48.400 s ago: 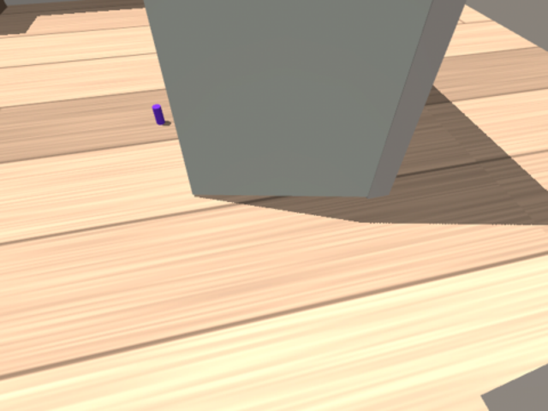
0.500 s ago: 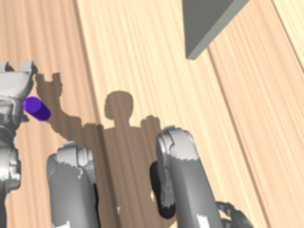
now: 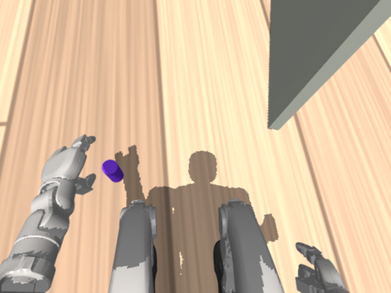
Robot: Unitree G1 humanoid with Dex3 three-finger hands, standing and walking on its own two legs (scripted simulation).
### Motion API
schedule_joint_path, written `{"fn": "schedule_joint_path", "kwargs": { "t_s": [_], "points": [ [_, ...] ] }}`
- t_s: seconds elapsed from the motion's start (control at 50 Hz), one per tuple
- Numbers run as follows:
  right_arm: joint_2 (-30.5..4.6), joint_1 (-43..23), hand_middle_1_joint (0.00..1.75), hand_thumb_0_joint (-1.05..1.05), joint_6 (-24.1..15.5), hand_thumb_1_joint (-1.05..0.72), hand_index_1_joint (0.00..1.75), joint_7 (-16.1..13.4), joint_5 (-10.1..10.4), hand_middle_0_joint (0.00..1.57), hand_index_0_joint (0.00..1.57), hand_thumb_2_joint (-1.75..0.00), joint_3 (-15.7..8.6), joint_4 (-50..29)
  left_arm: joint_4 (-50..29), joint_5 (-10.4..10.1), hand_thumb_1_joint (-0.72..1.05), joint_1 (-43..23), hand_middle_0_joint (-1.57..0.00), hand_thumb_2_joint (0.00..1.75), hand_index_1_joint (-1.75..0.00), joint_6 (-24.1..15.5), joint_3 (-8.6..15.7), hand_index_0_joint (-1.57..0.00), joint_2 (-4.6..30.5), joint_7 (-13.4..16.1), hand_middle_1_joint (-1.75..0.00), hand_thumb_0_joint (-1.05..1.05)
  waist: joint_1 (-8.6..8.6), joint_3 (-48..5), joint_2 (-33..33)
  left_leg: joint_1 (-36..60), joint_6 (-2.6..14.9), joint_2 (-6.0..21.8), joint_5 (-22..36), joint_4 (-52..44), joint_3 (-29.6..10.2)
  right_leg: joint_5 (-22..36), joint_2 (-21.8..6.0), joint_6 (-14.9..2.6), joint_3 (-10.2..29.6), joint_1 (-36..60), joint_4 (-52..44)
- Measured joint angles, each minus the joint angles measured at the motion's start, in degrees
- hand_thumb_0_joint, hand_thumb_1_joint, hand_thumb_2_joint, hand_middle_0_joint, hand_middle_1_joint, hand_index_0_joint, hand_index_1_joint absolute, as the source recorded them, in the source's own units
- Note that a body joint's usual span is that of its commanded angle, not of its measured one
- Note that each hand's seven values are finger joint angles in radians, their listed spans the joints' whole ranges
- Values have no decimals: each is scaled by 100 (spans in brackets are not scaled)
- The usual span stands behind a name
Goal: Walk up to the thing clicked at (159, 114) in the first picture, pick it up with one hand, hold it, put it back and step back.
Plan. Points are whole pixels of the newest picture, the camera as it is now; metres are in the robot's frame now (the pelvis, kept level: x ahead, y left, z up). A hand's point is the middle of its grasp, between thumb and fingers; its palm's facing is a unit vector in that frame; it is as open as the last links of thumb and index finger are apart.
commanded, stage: home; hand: left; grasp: from above
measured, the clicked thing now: (113, 171) +0.45 +0.26 -0.42
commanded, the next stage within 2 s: none
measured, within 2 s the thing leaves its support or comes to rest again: neither
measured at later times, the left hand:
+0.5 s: hand (43, 227) +0.24 +0.21 +0.10, palm faces +0.03 -0.94 -0.34, open 7.4 cm
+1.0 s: hand out of the picture +0.21 +0.20 +0.19, palm faces +0.15 -0.97 -0.19, open 7.5 cm
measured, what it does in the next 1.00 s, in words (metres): rises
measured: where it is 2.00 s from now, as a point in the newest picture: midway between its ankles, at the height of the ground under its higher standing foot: (186, 286)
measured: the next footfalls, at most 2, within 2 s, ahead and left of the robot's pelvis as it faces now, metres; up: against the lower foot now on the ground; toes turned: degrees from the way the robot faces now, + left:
none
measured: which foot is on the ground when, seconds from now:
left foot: down 0.00-1.00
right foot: down 0.00-1.00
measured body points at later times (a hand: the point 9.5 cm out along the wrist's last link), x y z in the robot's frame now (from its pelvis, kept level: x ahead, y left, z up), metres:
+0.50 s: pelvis +0.04 +0.00 +0.17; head +0.10 +0.03 +0.62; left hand +0.23 +0.26 +0.12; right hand +0.23 -0.21 +0.09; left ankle +0.08 +0.13 -0.45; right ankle +0.08 -0.14 -0.45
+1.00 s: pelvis +0.07 +0.00 +0.23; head +0.08 +0.01 +0.68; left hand +0.20 +0.25 +0.20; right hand +0.26 -0.23 +0.18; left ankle +0.08 +0.13 -0.45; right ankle +0.08 -0.14 -0.45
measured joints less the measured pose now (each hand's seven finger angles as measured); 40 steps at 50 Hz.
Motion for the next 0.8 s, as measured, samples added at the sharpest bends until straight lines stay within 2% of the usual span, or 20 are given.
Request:
{"fn": "schedule_joint_path", "kwargs": {
  "t_s": [0.08, 0.16, 0.28, 0.36, 0.4, 0.64, 0.72, 0.8],
  "points": [
    [-43, -317, 30, 1, -57, -90, 30, -155, 61, 20, 20, -90, -57, -185, -562, -437, 64, 525, -22, 87, -35, 260, 40, -21, -199, 5, -35, 0, 83, -18, -66, 558, -20, -32, 106, -469, 17, 79, -52, -32, -20, 560, -442],
    [19, -549, 30, 1, -146, -90, 30, -301, 110, 20, 20, -90, -24, -352, -1220, -1095, 77, 1122, -22, 88, -32, 703, 27, -21, -376, -68, -32, 0, 166, 32, -61, 1217, -26, -31, 213, -985, 40, 186, -72, -45, -33, 1211, -949],
    [255, -537, 30, 1, -319, -90, 30, -526, 169, 20, 20, -90, 212, -575, -2077, -2180, 85, 2108, -21, 89, -31, 1297, -114, -21, -613, -184, -30, 1, 197, 51, -32, 2309, -18, -6, 361, -1857, 83, 354, -77, -63, -46, 2288, -1826],
    [407, -321, 30, 1, -462, -90, 30, -674, 183, 20, 20, -90, 350, -664, -2549, -2797, 87, 2667, -21, 89, -30, 1575, -135, -21, -781, -152, -30, 1, 157, 86, -12, 3051, -15, 0, 447, -2431, 99, 454, -86, -67, -65, 3038, -2421],
    [464, -164, 30, 1, -519, -90, 30, -753, 184, 20, 20, -90, 403, -680, -2734, -3043, 88, 2905, -21, 89, -30, 1692, -111, -21, -872, -113, -30, 1, 130, 106, -2, 3428, -14, 0, 495, -2730, 106, 510, -92, -65, -76, 3423, -2736],
    [450, 907, 30, 1, -752, -90, 30, -1259, 214, 20, 20, -90, 531, -748, -3990, -4088, 90, 4273, -21, 89, -30, 2565, 148, -20, -1285, -54, -30, 1, 23, 179, 122, 5630, 27, 41, 847, -4554, 215, 962, -80, -39, -64, 5643, -4679],
    [401, 1080, 30, 1, -886, -90, 30, -1377, 197, 20, 20, -90, 496, -818, -4377, -4254, 90, 4675, -21, 89, -30, 2696, 188, -20, -1363, -137, -30, 1, 38, 146, 162, 6105, 33, 44, 939, -4966, 244, 1072, -81, -42, -56, 6120, -5112],
    [371, 1057, 30, 1, -1011, -90, 30, -1432, 162, 20, 20, -90, 446, -857, -4478, -4285, 90, 4851, -20, 89, -30, 2737, 195, -20, -1383, -253, -30, 1, 66, 138, 177, 6371, 34, 33, 984, -5171, 248, 1110, -94, -44, -62, 6387, -5314]
  ]
}}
